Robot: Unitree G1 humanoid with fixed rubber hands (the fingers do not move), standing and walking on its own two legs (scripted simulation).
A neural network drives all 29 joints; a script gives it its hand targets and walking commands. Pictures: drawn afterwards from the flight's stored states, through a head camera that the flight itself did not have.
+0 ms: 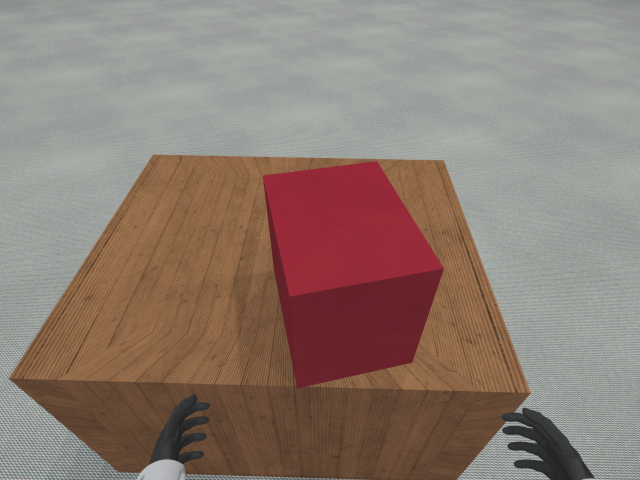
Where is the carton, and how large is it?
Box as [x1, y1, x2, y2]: [263, 161, 443, 387]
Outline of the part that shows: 376,161 263,175 274,272 297,387 390,367 412,361 443,268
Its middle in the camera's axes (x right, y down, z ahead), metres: +0.03 +0.05 +0.72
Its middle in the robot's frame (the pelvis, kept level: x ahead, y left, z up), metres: +0.51 -0.02 -0.06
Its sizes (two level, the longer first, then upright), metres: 0.288 0.222 0.266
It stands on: a pedestal, 0.56 m high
